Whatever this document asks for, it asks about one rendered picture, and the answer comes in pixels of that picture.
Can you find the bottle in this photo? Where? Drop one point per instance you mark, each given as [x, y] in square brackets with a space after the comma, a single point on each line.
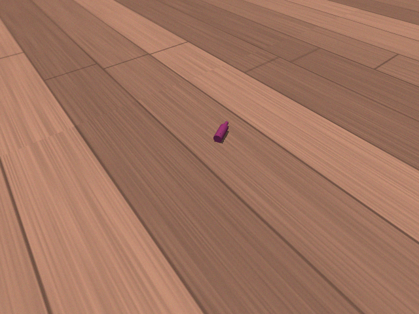
[218, 137]

